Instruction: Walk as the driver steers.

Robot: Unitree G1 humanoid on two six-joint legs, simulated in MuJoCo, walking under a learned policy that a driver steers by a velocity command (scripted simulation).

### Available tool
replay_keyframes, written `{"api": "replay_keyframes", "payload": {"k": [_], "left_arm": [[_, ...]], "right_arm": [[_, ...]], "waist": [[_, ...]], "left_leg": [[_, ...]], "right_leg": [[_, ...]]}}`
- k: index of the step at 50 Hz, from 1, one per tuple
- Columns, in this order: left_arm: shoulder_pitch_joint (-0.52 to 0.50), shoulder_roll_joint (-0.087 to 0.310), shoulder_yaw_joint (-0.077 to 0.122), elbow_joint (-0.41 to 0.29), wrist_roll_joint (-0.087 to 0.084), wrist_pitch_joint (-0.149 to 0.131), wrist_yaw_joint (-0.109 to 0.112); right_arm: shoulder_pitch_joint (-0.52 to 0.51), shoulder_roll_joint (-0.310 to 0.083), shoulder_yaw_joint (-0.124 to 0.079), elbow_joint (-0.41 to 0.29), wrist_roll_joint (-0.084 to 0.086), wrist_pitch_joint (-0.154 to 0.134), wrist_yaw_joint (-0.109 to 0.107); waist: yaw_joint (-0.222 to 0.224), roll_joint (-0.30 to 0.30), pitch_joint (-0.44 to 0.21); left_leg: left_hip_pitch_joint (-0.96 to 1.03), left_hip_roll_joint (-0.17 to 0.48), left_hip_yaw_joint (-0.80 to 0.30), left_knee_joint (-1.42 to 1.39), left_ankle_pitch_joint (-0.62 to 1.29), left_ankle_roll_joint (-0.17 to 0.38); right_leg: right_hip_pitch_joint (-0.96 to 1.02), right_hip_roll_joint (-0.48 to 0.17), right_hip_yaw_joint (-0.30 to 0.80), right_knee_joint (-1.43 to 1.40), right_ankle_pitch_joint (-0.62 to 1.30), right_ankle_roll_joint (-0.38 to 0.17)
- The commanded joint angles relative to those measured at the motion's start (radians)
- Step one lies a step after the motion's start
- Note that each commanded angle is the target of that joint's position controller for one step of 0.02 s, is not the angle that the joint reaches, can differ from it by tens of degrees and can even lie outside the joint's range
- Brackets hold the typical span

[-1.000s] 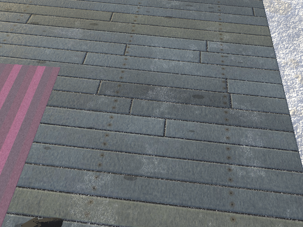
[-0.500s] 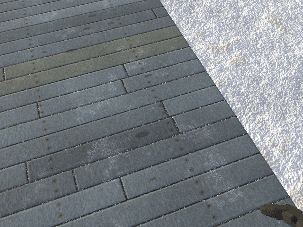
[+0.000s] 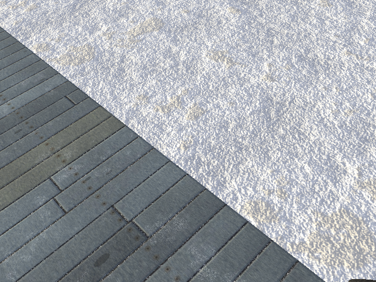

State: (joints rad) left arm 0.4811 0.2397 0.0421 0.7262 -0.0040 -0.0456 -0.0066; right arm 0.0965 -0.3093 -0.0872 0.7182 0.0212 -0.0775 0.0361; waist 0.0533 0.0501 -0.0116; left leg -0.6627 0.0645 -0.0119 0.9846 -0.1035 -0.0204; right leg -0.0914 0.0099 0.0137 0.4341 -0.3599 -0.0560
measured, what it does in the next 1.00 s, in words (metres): walks ahead, turning left: left foot, then right foot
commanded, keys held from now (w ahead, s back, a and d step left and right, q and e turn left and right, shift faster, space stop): w+q+shift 1.00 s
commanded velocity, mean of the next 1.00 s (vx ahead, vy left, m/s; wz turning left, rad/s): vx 0.94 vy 0.00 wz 0.71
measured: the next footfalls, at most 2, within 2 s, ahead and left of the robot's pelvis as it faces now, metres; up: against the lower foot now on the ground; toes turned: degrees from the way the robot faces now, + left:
left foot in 0.30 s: +0.40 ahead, +0.14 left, +0.00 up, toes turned +13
right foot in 0.68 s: +0.76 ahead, +0.02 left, +0.00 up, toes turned +39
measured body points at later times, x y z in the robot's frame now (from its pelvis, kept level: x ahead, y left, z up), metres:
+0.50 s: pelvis +0.36 +0.06 -0.02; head +0.39 +0.05 +0.43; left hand +0.49 +0.35 -0.07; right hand +0.48 -0.17 -0.15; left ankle +0.37 +0.13 -0.74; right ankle +0.41 -0.10 -0.64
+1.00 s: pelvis +0.68 +0.19 -0.01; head +0.67 +0.20 +0.44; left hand +0.49 +0.38 -0.13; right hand +1.04 +0.24 -0.03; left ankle +0.69 +0.38 -0.61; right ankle +0.73 +0.00 -0.74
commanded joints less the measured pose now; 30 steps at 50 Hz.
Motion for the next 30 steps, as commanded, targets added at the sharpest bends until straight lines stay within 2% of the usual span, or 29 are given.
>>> {"api": "replay_keyframes", "payload": {"k": [1, 5, 7, 8, 9, 10, 12, 13, 14, 15, 16, 17, 18, 19, 20, 21, 22, 23, 24, 25, 27, 28, 29, 30], "left_arm": [[-0.071, 0.169, 0.039, -0.097, 0.005, -0.042, 0.019], [-0.01, 0.154, 0.034, -0.066, 0.01, -0.055, 0.016], [-0.001, 0.152, 0.033, -0.054, 0.006, -0.055, 0.014], [-0.015, 0.172, 0.042, -0.054, 0.002, -0.048, 0.017], [-0.023, 0.175, 0.043, -0.052, 0.004, -0.042, 0.02], [-0.032, 0.189, 0.045, -0.05, 0.005, -0.037, 0.025], [-0.029, 0.226, 0.055, -0.042, 0.013, -0.021, 0.044], [-0.034, 0.246, 0.061, -0.04, 0.017, -0.008, 0.055], [-0.07, 0.262, 0.063, -0.041, 0.031, 0.0, 0.061], [-0.146, 0.284, 0.065, -0.056, 0.03, -0.001, 0.061], [-0.164, 0.208, 0.043, -0.072, 0.044, -0.026, 0.052], [-0.074, 0.041, -0.011, -0.135, -0.014, -0.065, 0.032], [-0.237, 0.125, -0.013, -0.186, -0.039, -0.102, 0.02], [-0.284, 0.131, -0.009, -0.223, -0.066, -0.115, 0.014], [-0.323, 0.118, -0.016, -0.231, -0.041, -0.119, 0.018], [-0.312, 0.107, -0.014, -0.24, -0.019, -0.113, 0.014], [-0.298, 0.105, -0.015, -0.237, -0.009, -0.099, 0.006], [-0.283, 0.106, -0.012, -0.24, -0.001, -0.085, 0.003], [-0.263, 0.102, -0.015, -0.242, 0.003, -0.075, 0.004], [-0.284, 0.1, -0.019, -0.255, 0.009, -0.071, 0.011], [-0.371, 0.064, -0.037, -0.299, 0.032, -0.091, 0.007], [-0.371, 0.054, -0.035, -0.298, 0.03, -0.1, 0.004], [-0.346, 0.073, -0.024, -0.29, 0.022, -0.102, 0.004], [-0.318, 0.087, -0.007, -0.285, 0.008, -0.105, 0.007]], "right_arm": [[-0.109, -0.055, -0.003, -0.047, 0.005, 0.002, 0.011], [-0.169, -0.035, 0.018, -0.047, 0.034, 0.01, 0.034], [-0.196, -0.027, 0.027, -0.053, 0.036, 0.003, 0.05], [-0.199, -0.019, 0.036, -0.048, 0.035, -0.008, 0.058], [-0.206, -0.016, 0.042, -0.052, 0.031, -0.015, 0.066], [-0.202, -0.015, 0.044, -0.055, 0.03, -0.019, 0.07], [-0.155, -0.046, 0.035, -0.059, 0.033, -0.012, 0.062], [-0.072, -0.075, 0.025, -0.051, 0.038, -0.002, 0.051], [0.104, -0.135, 0.0, -0.015, 0.045, 0.011, 0.039], [0.333, -0.189, -0.025, 0.032, 0.034, 0.023, 0.024], [0.471, -0.229, -0.034, 0.057, 0.027, 0.043, 0.002], [0.375, -0.205, -0.023, 0.022, 0.006, 0.023, 0.009], [0.357, -0.125, -0.01, 0.009, 0.0, 0.014, 0.01], [0.357, -0.121, -0.008, 0.016, -0.007, 0.006, 0.007], [0.335, -0.106, -0.003, 0.016, 0.002, 0.001, 0.012], [0.258, -0.097, 0.003, -0.011, 0.0, -0.004, 0.008], [0.207, -0.076, 0.015, -0.048, -0.012, -0.005, 0.001], [0.192, -0.074, 0.016, -0.057, -0.004, -0.004, -0.003], [0.188, -0.084, 0.015, -0.058, 0.005, -0.004, -0.012], [0.178, -0.093, 0.014, -0.064, 0.01, -0.005, -0.022], [0.161, -0.097, 0.013, -0.065, 0.031, -0.001, -0.046], [0.137, -0.101, 0.007, -0.071, 0.035, 0.008, -0.054], [0.126, -0.106, 0.002, -0.073, 0.038, 0.01, -0.057], [0.113, -0.097, 0.001, -0.081, 0.038, 0.011, -0.057]], "waist": [[-0.01, -0.139, 0.091], [0.034, -0.135, 0.165], [0.045, -0.123, 0.197], [0.048, -0.095, 0.213], [0.042, -0.09, 0.216], [0.034, -0.116, 0.198], [0.0, -0.193, 0.111], [-0.049, -0.225, 0.063], [-0.141, -0.249, -0.02], [-0.263, -0.206, -0.109], [-0.29, 0.03, -0.149], [-0.132, 0.308, -0.269], [-0.203, 0.074, -0.253], [-0.163, 0.015, -0.145], [-0.123, -0.116, -0.052], [-0.066, -0.108, -0.013], [-0.033, -0.096, 0.028], [-0.012, -0.072, 0.04], [0.01, -0.078, 0.048], [0.01, -0.076, 0.081], [-0.023, -0.036, 0.083], [-0.032, 0.002, 0.065], [-0.031, 0.043, 0.039], [-0.015, 0.031, 0.023]], "left_leg": [[-0.195, 0.024, -0.004, -0.094, 0.199, -0.014], [-0.18, -0.005, 0.0, -0.198, 0.261, 0.018], [-0.174, -0.018, 0.015, -0.269, 0.268, 0.04], [-0.173, -0.016, 0.03, -0.305, 0.259, 0.054], [-0.138, -0.028, 0.07, -0.335, 0.246, 0.069], [-0.082, -0.048, 0.107, -0.353, 0.222, 0.088], [0.022, -0.128, 0.189, -0.318, 0.11, 0.133], [0.091, -0.166, 0.214, -0.292, 0.039, 0.156], [0.262, -0.187, 0.207, -0.27, 0.003, 0.183], [0.569, -0.191, 0.16, -0.343, 0.047, 0.218], [0.89, -0.088, -0.065, -0.282, -0.095, 0.28], [1.082, 0.177, -0.736, -0.514, -0.441, 0.512], [0.997, 0.157, -0.803, -0.661, -0.494, 0.447], [0.888, 0.158, -0.74, -0.691, -0.478, 0.411], [0.73, 0.114, -0.659, -0.716, -0.413, 0.382], [0.598, 0.093, -0.598, -0.686, -0.34, 0.393], [0.458, 0.05, -0.549, -0.689, -0.279, 0.402], [0.394, 0.034, -0.515, -0.714, -0.243, 0.407], [0.332, 0.029, -0.496, -0.738, -0.263, 0.403], [0.264, 0.017, -0.473, -0.748, -0.234, 0.394], [0.131, -0.076, -0.363, -0.719, -0.231, 0.353], [0.073, -0.113, -0.329, -0.699, -0.214, 0.332], [0.061, -0.128, -0.322, -0.657, -0.248, 0.306], [0.065, -0.128, -0.344, -0.612, -0.321, 0.286]], "right_leg": [[0.093, -0.208, 0.184, -0.285, 0.134, -0.131], [0.112, -0.214, 0.006, -0.334, 0.256, -0.099], [0.147, -0.225, -0.059, -0.344, 0.32, -0.083], [0.174, -0.234, -0.091, -0.347, 0.372, -0.07], [0.186, -0.237, -0.118, -0.336, 0.471, -0.057], [0.204, -0.241, -0.144, -0.306, 0.682, -0.044], [0.3, -0.25, -0.179, -0.172, 1.26, -0.012], [0.335, -0.254, -0.186, -0.055, 1.502, -0.002], [0.322, -0.25, -0.182, 0.14, 1.643, 0.007], [0.16, -0.22, -0.189, 0.433, 1.609, 0.022], [-0.219, -0.108, -0.141, 0.889, 0.756, 0.053], [-0.596, 0.12, 0.038, 1.234, -0.189, 0.125], [-0.601, 0.089, 0.167, 1.198, -0.12, 0.072], [-0.629, 0.045, 0.164, 1.13, -0.096, 0.053], [-0.595, 0.01, 0.136, 1.048, -0.078, 0.033], [-0.569, -0.014, 0.133, 0.996, -0.056, 0.038], [-0.523, -0.025, 0.129, 0.989, -0.049, 0.05], [-0.507, -0.035, 0.114, 0.94, -0.065, 0.067], [-0.49, -0.058, 0.111, 0.853, -0.099, 0.08], [-0.477, -0.07, 0.095, 0.744, -0.095, 0.098], [-0.296, -0.036, 0.043, 0.475, 0.059, 0.112], [-0.166, 0.002, 0.022, 0.369, 0.207, 0.124], [-0.068, 0.033, 0.015, 0.308, 0.34, 0.138], [0.012, 0.06, 0.007, 0.235, 0.424, 0.156]]}}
